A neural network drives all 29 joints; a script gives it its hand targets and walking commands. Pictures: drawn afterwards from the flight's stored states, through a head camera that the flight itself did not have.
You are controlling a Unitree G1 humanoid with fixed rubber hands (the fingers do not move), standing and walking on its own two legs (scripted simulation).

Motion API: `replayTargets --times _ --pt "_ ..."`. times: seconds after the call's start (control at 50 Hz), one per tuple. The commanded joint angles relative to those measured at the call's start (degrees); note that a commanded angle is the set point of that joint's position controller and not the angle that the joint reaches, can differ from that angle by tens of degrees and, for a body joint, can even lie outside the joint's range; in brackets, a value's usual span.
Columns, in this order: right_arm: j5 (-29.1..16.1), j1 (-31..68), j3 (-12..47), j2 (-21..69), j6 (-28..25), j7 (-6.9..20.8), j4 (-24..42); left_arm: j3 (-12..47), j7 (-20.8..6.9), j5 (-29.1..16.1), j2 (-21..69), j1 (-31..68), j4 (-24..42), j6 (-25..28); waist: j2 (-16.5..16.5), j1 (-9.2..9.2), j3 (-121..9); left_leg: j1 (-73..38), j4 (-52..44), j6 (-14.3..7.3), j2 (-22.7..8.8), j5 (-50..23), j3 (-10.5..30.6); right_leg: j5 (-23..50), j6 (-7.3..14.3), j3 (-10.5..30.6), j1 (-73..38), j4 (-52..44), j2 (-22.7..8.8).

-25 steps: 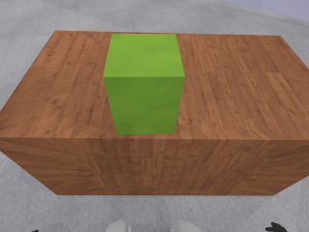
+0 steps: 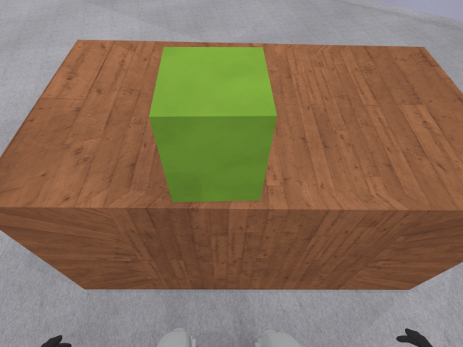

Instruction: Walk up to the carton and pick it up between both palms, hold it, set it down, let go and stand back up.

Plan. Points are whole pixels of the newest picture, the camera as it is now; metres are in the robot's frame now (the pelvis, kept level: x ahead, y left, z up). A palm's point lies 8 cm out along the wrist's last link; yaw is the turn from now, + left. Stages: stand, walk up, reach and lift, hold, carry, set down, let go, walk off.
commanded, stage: walk up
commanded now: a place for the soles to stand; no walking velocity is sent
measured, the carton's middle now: (215, 128) +0.54 +0.04 +0.05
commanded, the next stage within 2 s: reach and lift in 0.18 s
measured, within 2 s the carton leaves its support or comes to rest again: neither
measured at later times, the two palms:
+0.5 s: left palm (68, 323) +0.19 +0.28 -0.06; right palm out of the picture +0.11 -0.35 -0.08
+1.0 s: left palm (64, 320) +0.19 +0.26 -0.02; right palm (413, 329) +0.16 -0.27 -0.01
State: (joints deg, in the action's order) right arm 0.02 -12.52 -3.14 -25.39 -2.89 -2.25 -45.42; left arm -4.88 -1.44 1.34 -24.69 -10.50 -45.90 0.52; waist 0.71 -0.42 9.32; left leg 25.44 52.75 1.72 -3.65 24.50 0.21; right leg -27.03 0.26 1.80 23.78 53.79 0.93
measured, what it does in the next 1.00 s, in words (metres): stands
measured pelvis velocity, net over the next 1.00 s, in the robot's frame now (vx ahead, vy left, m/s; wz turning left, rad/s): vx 0.00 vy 0.01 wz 0.00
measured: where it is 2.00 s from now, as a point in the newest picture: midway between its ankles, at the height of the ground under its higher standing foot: outside the picture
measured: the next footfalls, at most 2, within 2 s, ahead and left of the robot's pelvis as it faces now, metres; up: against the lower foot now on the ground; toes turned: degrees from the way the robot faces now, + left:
none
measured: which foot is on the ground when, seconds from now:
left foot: down 0.00-1.00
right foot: down 0.00-1.00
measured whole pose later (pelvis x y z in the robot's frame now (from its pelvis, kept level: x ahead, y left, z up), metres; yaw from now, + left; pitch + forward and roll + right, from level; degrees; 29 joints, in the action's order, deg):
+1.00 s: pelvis +0.00 +0.01 +0.04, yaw +0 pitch -4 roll -1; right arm 1.4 -6.0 -7.8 -16.9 -17.2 2.3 -44.4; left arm -0.4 1.6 -0.8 -18.2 -7.6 -24.4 -9.7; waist 0.8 0.4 7.5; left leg 14.6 32.8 2.6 -3.4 13.8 0.1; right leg -15.8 -0.2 1.7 12.4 32.5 0.7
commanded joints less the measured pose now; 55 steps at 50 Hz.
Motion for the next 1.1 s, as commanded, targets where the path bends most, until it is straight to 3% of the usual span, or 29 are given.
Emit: replayTargets --times 0.0,0.02,0.04,0.06,0.08,0.1,0.12,0.14,0.16,0.18,0.2,0.24,0.28,0.32,0.4,0.42,0.48,0.56,0.64,0.68,0.74,0.86,0.92,0.96,0.98,1.0,1.02,1.04,1.08 --pt "0.4 6.2 -2.5 -12.4 0.0 -0.7 3.4 -3.6 1.5 0.8 -17.4 -2.6 2.3 2.3 7.7 -2.09 -9.5 10.0 6.7 -4.4 2.8 13.8 1.0 19.6 14.0 33.1 -7.6 -25.1 -17.6" --pt "0.2 4.0 -3.0 -12.2 -0.2 -0.6 2.6 -3.2 1.4 0.8 -16.1 -0.5 2.9 2.4 6.8 -0.79 -9.9 6.1 5.5 -4.3 1.9 12.0 0.5 21.5 15.2 31.2 -6.2 -24.0 -17.4" --pt "0.4 1.0 -3.0 -12.0 -0.8 -0.3 1.3 -2.6 1.5 0.4 -15.5 1.9 3.8 2.1 6.0 0.96 -9.8 1.7 -3.4 -4.6 1.5 7.4 -0.6 22.9 13.3 25.5 -4.5 -21.4 -14.8" --pt "0.4 -1.8 -3.2 -11.4 -1.5 -0.2 -0.1 -2.3 1.4 -0.1 -14.2 4.1 3.7 1.7 5.0 2.87 -10.9 -8.4 -11.3 -5.1 1.0 -3.5 -1.0 23.9 10.2 18.8 1.5 -17.5 -11.5" --pt "1.1 -3.8 -3.7 -12.9 -2.4 -0.2 -0.3 -1.6 1.4 -0.6 -11.4 5.1 4.3 1.2 -2.2 4.14 -14.1 -16.3 -15.8 -6.9 -3.6 -13.1 8.2 25.9 5.8 12.7 7.1 -9.2 -6.6" --pt "1.4 -3.8 -4.5 -16.9 -2.7 -0.2 -0.2 -1.9 1.4 -1.1 -10.3 3.4 3.8 0.9 -10.3 2.71 -15.7 -16.0 -20.0 -12.8 -11.3 -16.3 20.4 18.6 1.7 4.5 8.0 2.0 -0.7" --pt "0.9 -3.0 -4.3 -18.0 -2.4 -0.1 0.5 -2.0 1.8 -1.2 -11.0 2.6 3.9 0.5 -10.1 1.87 -13.9 -11.2 -21.7 -17.4 -16.9 -19.9 25.0 4.5 0.7 0.2 6.0 4.4 0.1" --pt "1.2 -0.2 -4.6 -18.5 -2.2 -0.3 0.9 -2.1 1.7 -1.1 -11.1 2.1 3.4 0.2 -9.8 1.15 -12.1 -9.0 -22.0 -19.5 -18.4 -19.4 26.4 -5.3 1.0 0.4 6.2 6.3 0.1" --pt "1.1 1.9 -4.8 -18.2 -1.9 -0.4 1.9 -2.2 1.4 -0.7 -11.3 -0.7 2.6 0.3 -10.0 0.20 -12.2 -8.9 -20.9 -19.5 -17.8 -16.3 24.5 -6.6 1.0 0.1 5.1 4.1 -0.9" --pt "11.0 22.0 -12.3 -5.0 -13.3 3.0 -13.9 -0.7 2.5 4.2 -5.6 19.4 10.8 -12.7 -5.9 0.41 -6.6 6.2 -14.4 -1.9 -0.6 3.9 -6.0 -0.3 3.4 -7.8 2.6 -8.0 -2.9" --pt "11.0 18.2 -12.6 -7.1 -14.7 4.8 -15.2 0.3 3.8 4.3 -3.2 19.2 12.5 -18.3 -6.1 3.62 -5.4 3.1 -11.8 -1.9 -1.2 3.0 -3.3 2.6 3.0 -6.6 6.5 -6.7 -0.2" --pt "10.0 15.7 -13.2 -7.4 -15.7 5.5 -14.6 0.7 3.7 4.6 -4.0 19.5 18.2 -21.0 -2.3 6.55 -8.2 -5.3 -9.6 -1.2 -1.1 3.2 -2.7 2.8 3.7 -7.8 10.0 -7.7 -0.1" --pt "9.1 13.9 -14.3 -8.5 -16.0 5.1 -10.4 -0.2 3.7 4.2 -5.6 19.6 22.9 -22.3 1.5 6.53 -12.0 -9.6 -9.9 -1.1 -0.6 0.0 -4.5 7.3 2.8 -6.9 9.0 -12.0 -1.2" --pt "8.0 11.8 -12.9 -7.4 -15.6 4.8 -8.4 -0.9 3.2 4.3 -5.8 16.5 21.7 -23.2 4.8 5.26 -10.2 -11.5 -10.5 -1.8 0.3 -1.9 -3.9 12.3 1.8 -4.9 7.3 -14.6 -1.5" --pt "5.1 8.3 -10.9 -6.5 -15.9 4.0 -1.3 -1.9 2.6 4.5 -5.0 10.0 21.6 -23.0 6.8 2.47 -13.7 -17.3 -12.7 -1.8 1.7 -8.9 -2.5 22.0 0.5 -3.2 0.9 -18.9 -1.1" --pt "4.6 7.9 -11.1 -6.6 -16.4 3.9 0.4 -1.2 2.6 3.9 -4.5 9.3 22.0 -22.2 8.6 2.39 -15.5 -18.2 -12.8 -1.8 1.9 -9.7 -2.0 23.3 0.3 -3.3 0.2 -19.2 -0.7" --pt "2.9 6.3 -8.4 -4.2 -16.7 3.5 2.2 -2.0 2.5 3.6 -3.7 8.8 22.3 -20.8 9.1 1.26 -17.5 -18.1 -15.0 -2.0 2.6 -12.6 -2.1 27.3 -0.5 -2.5 -2.5 -21.1 -1.0" --pt "2.3 5.0 -7.2 -3.2 -16.9 3.4 4.1 -1.8 3.0 2.1 -2.3 8.2 24.0 -18.0 6.7 0.71 -18.6 -20.0 -18.5 -2.1 3.1 -13.2 -3.3 25.5 -0.9 -3.1 -4.5 -23.1 -0.8" --pt "1.3 5.0 -6.1 -0.5 -17.0 3.2 5.9 -1.7 3.1 0.0 -1.8 8.5 25.2 -14.9 6.7 0.90 -17.8 -20.8 -21.9 -2.4 3.6 -12.0 -4.4 23.0 -1.3 -2.1 -5.6 -26.0 -0.9" --pt "0.9 3.3 -6.5 -0.4 -17.1 3.4 6.8 -0.4 3.2 -1.4 0.2 6.7 25.1 -13.7 6.4 0.61 -18.0 -23.2 -23.6 -2.3 3.7 -12.7 -4.6 21.5 -0.6 -3.1 -5.7 -27.2 -0.2" --pt "0.1 2.7 -5.0 2.0 -16.9 3.3 8.9 0.6 3.5 -3.7 0.7 7.6 28.2 -11.4 7.4 0.79 -16.3 -28.4 -24.2 -2.0 4.9 -11.4 -4.7 13.8 0.9 -1.5 -0.1 -31.4 -2.4" --pt "-0.5 0.8 -5.9 2.3 -16.4 3.7 10.7 1.6 4.2 -5.3 1.6 3.8 29.2 -8.9 5.5 1.39 -16.0 -33.4 -27.2 -1.1 4.9 -12.7 -3.8 12.8 1.8 -2.8 1.3 -35.0 -2.4" --pt "-1.6 2.0 -5.5 2.7 -16.7 4.3 13.3 2.1 4.9 -6.0 2.9 3.2 31.2 -7.4 5.0 -0.14 -16.0 -35.9 -28.4 -0.8 4.9 -13.1 -3.5 9.5 2.6 -2.9 2.3 -37.1 -3.4" --pt "-1.5 1.8 -6.1 2.8 -16.6 4.8 12.6 2.7 5.6 -5.8 3.5 2.8 32.8 -6.6 3.2 0.77 -16.1 -34.4 -30.4 -0.3 4.6 -13.5 -3.9 11.5 2.3 -3.3 -1.4 -37.2 -2.0" --pt "-1.7 1.7 -6.3 2.7 -16.6 5.0 12.1 3.6 5.6 -5.7 4.4 2.0 32.2 -6.4 3.4 0.62 -15.3 -35.2 -30.9 -0.1 4.6 -13.0 -3.2 10.9 2.4 -3.4 0.0 -37.6 -1.9" --pt "-2.4 2.1 -6.1 2.7 -16.9 5.6 11.9 4.7 6.1 -6.4 5.8 0.5 32.3 -5.6 1.4 0.10 -16.7 -33.6 -32.2 0.2 3.7 -16.1 -3.2 13.2 2.1 -4.2 -3.6 -37.1 -0.8" --pt "-2.3 2.7 -7.2 2.6 -17.0 5.9 12.7 5.3 6.1 -6.6 5.8 1.1 32.5 -4.7 1.8 0.51 -16.6 -30.8 -33.8 0.2 3.2 -14.3 -3.9 14.4 1.4 -4.8 -6.6 -36.4 0.4" --pt "-3.1 1.8 -7.0 3.2 -16.8 6.4 11.5 5.4 6.7 -6.0 6.7 -0.2 32.1 -4.3 -0.1 0.28 -16.6 -29.9 -35.2 0.5 3.1 -13.9 -3.5 14.8 1.5 -4.9 -8.5 -36.5 0.8" --pt "-3.5 1.2 -7.2 2.8 -17.2 6.9 11.5 5.8 7.3 -6.0 7.3 -0.2 32.5 -2.9 -0.1 0.79 -16.0 -28.7 -36.2 0.8 3.0 -14.8 -3.4 16.0 1.3 -4.7 -10.0 -36.5 1.5"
